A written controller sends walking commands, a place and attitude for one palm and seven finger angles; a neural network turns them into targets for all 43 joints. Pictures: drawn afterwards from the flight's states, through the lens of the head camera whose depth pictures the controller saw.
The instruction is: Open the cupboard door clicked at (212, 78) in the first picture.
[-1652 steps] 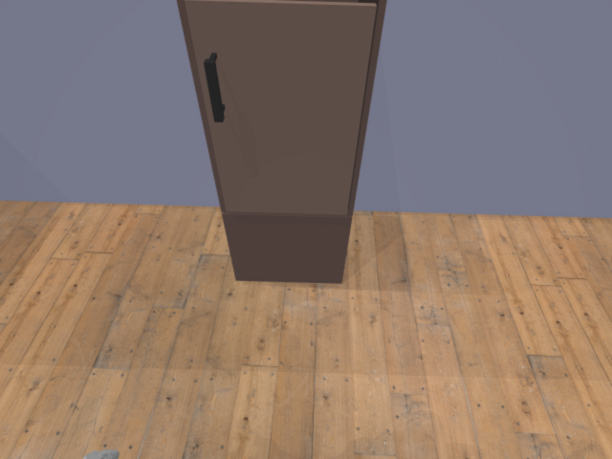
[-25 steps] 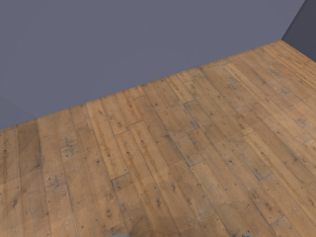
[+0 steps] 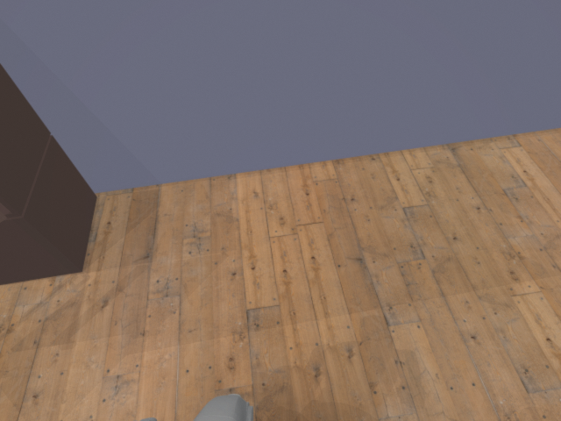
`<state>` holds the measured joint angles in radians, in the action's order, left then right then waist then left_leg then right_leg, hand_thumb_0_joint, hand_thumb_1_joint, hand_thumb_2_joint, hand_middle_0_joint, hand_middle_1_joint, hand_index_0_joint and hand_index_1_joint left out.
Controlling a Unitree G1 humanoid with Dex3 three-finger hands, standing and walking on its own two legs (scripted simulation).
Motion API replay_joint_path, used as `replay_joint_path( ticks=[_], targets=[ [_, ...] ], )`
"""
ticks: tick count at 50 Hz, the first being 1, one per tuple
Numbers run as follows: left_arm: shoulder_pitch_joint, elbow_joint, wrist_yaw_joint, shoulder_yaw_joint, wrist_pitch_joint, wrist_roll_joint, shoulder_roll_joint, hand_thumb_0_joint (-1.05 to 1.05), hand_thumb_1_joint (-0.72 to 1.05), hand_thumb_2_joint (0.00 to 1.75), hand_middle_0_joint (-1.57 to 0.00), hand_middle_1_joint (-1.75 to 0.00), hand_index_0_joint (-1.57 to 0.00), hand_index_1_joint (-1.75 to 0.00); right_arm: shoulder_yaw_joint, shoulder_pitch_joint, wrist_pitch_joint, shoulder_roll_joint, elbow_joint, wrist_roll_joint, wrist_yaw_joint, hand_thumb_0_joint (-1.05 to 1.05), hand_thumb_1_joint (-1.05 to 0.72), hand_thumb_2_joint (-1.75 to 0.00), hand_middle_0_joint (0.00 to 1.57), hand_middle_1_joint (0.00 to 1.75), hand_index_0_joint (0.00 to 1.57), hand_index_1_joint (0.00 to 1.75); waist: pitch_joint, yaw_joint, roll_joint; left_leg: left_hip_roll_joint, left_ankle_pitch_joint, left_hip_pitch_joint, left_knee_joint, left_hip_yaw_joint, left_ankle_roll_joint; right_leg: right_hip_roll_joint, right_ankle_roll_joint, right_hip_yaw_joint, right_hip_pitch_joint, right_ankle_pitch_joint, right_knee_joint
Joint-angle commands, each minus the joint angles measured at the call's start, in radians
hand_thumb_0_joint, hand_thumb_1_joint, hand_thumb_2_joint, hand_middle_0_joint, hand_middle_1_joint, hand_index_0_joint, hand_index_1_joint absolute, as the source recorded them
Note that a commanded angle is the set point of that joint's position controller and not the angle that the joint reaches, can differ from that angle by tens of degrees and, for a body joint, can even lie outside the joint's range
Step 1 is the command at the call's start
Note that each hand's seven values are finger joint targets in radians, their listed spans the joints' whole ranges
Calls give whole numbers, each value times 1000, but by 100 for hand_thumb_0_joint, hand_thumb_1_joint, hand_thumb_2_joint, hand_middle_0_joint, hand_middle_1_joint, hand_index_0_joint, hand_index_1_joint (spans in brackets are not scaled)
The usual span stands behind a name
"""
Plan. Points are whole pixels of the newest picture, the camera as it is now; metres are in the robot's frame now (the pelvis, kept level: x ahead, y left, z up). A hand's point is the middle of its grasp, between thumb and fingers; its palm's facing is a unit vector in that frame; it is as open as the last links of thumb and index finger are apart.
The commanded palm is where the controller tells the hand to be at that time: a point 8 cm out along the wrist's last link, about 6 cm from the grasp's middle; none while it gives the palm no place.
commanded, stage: turn to face it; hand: left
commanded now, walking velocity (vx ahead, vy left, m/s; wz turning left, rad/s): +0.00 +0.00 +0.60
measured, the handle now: out of the picture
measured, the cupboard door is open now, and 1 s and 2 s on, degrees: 42 42 42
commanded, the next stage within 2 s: take the last steps up to it in 1.44 s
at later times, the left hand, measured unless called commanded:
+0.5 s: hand out of the picture +0.07 +0.24 -0.16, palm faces +0.29 -0.92 -0.28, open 7.4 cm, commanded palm none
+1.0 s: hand out of the picture -0.09 +0.20 -0.19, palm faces +0.61 -0.75 -0.25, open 7.3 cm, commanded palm none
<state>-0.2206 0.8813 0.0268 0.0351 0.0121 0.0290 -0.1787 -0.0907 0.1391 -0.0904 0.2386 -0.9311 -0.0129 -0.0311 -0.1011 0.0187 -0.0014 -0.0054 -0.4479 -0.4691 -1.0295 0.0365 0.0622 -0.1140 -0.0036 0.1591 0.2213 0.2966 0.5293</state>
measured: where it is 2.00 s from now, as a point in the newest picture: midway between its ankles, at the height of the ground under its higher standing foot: outside the picture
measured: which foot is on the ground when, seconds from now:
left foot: up 0.00-0.12, down 0.14-0.54, up 0.56-0.90, down 0.92-1.00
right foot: down 0.00-0.14, up 0.16-0.52, down 0.54-0.92, up 0.94-1.00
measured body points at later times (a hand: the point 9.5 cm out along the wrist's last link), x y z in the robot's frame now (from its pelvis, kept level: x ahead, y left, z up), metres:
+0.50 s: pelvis +0.01 +0.00 +0.00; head +0.06 +0.02 +0.44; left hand +0.05 +0.29 -0.13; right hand +0.14 -0.22 -0.15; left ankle +0.00 +0.12 -0.74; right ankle +0.05 -0.13 -0.71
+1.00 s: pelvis +0.01 +0.01 -0.02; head +0.04 +0.06 +0.43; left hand -0.12 +0.24 -0.17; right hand +0.27 -0.13 -0.13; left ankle -0.03 +0.10 -0.74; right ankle +0.05 -0.13 -0.69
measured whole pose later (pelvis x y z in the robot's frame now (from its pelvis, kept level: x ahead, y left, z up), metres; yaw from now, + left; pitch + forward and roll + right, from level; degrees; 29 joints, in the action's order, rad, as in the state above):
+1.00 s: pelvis +0.01 +0.01 -0.02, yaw +37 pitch +0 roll +0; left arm -0.25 0.93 0.02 0.07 0.06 0.02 -0.26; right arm -0.07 0.10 -0.03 0.23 -0.89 -0.02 -0.02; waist -0.10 -0.01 0.06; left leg 0.01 -0.31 -0.34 -0.65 0.06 -0.04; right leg -0.13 -0.07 0.11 0.38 0.57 1.00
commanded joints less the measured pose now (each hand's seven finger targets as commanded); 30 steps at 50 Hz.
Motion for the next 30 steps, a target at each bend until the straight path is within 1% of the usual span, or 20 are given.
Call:
replay_joint_path(
  ticks=[1, 3, 5, 6, 7, 8, 9, 10, 12, 14, 17, 20, 22, 24, 25, 26, 27, 28, 29, 30],
  targets=[
    [-61, -52, 8, 68, -23, 3, -236, 0, 90, 90, -20, -30, -20, -30, 10, -84, 41, 31, 102, 3, -8, 0, -90, -90, 20, 30, 20, 30, 114, -62, 197, -3, -20, 15, 208, 54, -4, -247, 116, -105, -150, -516, -125],
    [-74, -39, 3, 76, -20, 4, -243, 0, 90, 90, -20, -30, -20, -30, 11, -68, 49, 34, 104, 5, -5, 0, -90, -90, 20, 30, 20, 30, 129, -60, 206, 7, 10, 78, 331, 74, -14, -258, 102, -87, -152, -532, -74],
    [-55, -42, -3, 82, -15, -8, -246, 0, 90, 90, -20, -30, -20, -30, 5, 0, 57, 61, 89, 2, -2, 0, -90, -90, 20, 30, 20, 30, 151, -18, 164, 13, 171, 233, 515, 77, -30, -240, 44, -25, -72, -449, 26],
    [-46, -54, -7, 80, -9, -16, -223, 0, 90, 90, -20, -30, -20, -30, -9, 63, 65, 116, 76, -2, -1, 0, -90, -90, 20, 30, 20, 30, 193, 21, 32, -56, 319, 389, 610, -8, -59, -210, -4, 18, 47, -326, 169],
    [-39, -94, -15, 64, -3, -22, -150, 0, 90, 90, -20, -30, -20, -30, -39, 128, 70, 238, 72, -12, 6, 0, -90, -90, 20, 30, 20, 30, 226, 56, -292, -344, 664, 528, 646, -404, -202, -56, -86, 55, 325, 226, 408],
    [59, -136, -9, 43, 6, -9, -136, 0, 90, 90, -20, -30, -20, -30, -47, 203, 62, 277, 52, -9, 16, 0, -90, -90, 20, 30, 20, 30, 206, 93, -253, -438, 771, 482, 654, -458, -290, -27, -78, -60, 384, 389, 541],
    [104, -126, 0, 47, 14, -5, -136, 0, 90, 90, -20, -30, -20, -30, -40, 201, 69, 246, 43, -10, 31, 0, -90, -90, 20, 30, 20, 30, 212, 90, -232, -388, 730, 467, 660, -464, -282, -21, -74, -125, 420, 333, 615],
    [111, -110, -2, 52, 14, -10, -138, 0, 90, 90, -20, -30, -20, -30, -33, 153, 69, 226, 55, -12, 43, 0, -90, -90, 20, 30, 20, 30, 167, 68, -230, -338, 651, 395, 669, -404, -265, -21, -76, -155, 415, 260, 647],
    [66, -69, -12, 57, 16, -10, -143, 0, 90, 90, -20, -30, -20, -30, -16, 64, 76, 178, 74, -11, 48, 0, -90, -90, 20, 30, 20, 30, 143, 15, -168, -248, 615, 344, 676, -295, -225, -8, -80, -164, 378, 137, 652],
    [49, -56, -16, 56, 16, -10, -138, 0, 90, 90, -20, -30, -20, -30, -12, 58, 81, 169, 75, -11, 48, 0, -90, -90, 20, 30, 20, 30, 152, 1, -130, -221, 607, 339, 673, -265, -215, 5, -83, -161, 345, 106, 603],
    [66, -65, -12, 53, 18, -13, -131, 0, 90, 90, -20, -30, -20, -30, -16, 74, 77, 177, 65, -12, 45, 0, -90, -90, 20, 30, 20, 30, 149, 7, -119, -223, 568, 339, 677, -301, -231, 26, -85, -156, 315, 117, 495],
    [91, -81, -11, 47, 17, -14, -124, 0, 90, 90, -20, -30, -20, -30, -24, 72, 69, 178, 63, -17, 41, 0, -90, -90, 20, 30, 20, 30, 137, 13, -141, -203, 500, 291, 672, -332, -225, 56, -80, -140, 241, 132, 355],
    [72, -82, -9, 46, 12, -19, -120, 0, 90, 90, -20, -30, -20, -30, -28, 54, 63, 185, 69, -19, 39, 0, -90, -90, 20, 30, 20, 30, 141, 4, -164, -191, 515, 242, 649, -368, -219, 86, -70, -127, 147, 128, 236],
    [19, -72, -5, 49, 2, -22, -128, 0, 90, 90, -20, -30, -20, -30, -31, 29, 59, 179, 77, -14, 37, 0, -90, -90, 20, 30, 20, 30, 155, -22, -161, -156, 533, 186, 601, -379, -193, 111, -61, -113, 12, 40, 67],
    [-20, -63, -1, 55, -5, -22, -143, 0, 90, 90, -20, -30, -20, -30, -30, 14, 58, 168, 85, -8, 35, 0, -90, -90, 20, 30, 20, 30, 171, -48, -140, -126, 486, 129, 563, -365, -161, 97, -56, -116, -94, -56, -60],
    [-61, -59, 6, 66, -16, -14, -197, 0, 90, 90, -20, -30, -20, -30, -27, 22, 59, 128, 93, 0, 28, 0, -90, -90, 20, 30, 20, 30, 187, -67, -5, -58, 326, 0, 456, -312, -108, -22, -28, -234, -243, -66, -190],
    [-74, -57, 13, 80, -22, 1, -279, 0, 90, 90, -20, -30, -20, -30, -18, 32, 62, 70, 112, 5, 23, 0, -90, -90, 20, 30, 20, 30, 182, -75, 271, 92, -52, -147, 221, -99, -26, -298, 80, -481, -303, -162, -248],
    [-49, -69, 12, 73, -16, -2, -295, 0, 90, 90, -20, -30, -20, -30, -25, 25, 57, 97, 121, -5, 19, 0, -90, -90, 20, 30, 20, 30, 147, -63, 226, 65, -168, -115, 1, -94, -26, -403, 160, -485, -156, -259, -245],
    [-18, -68, 16, 68, -25, -6, -244, 0, 90, 90, -20, -30, -20, -30, -27, 9, 46, 99, 100, -8, 21, 0, -90, -90, 20, 30, 20, 30, 133, -46, 262, 27, -141, -124, -124, -114, -25, -344, 169, -458, -119, -353, -215],
    [22, -74, 14, 54, -25, -9, -215, 0, 90, 90, -20, -30, -20, -30, -25, 15, 41, 98, 82, -7, 16, 0, -90, -90, 20, 30, 20, 30, 97, -23, 249, 5, -70, -135, -196, -97, -14, -285, 155, -350, -108, -429, -190]
  ],
)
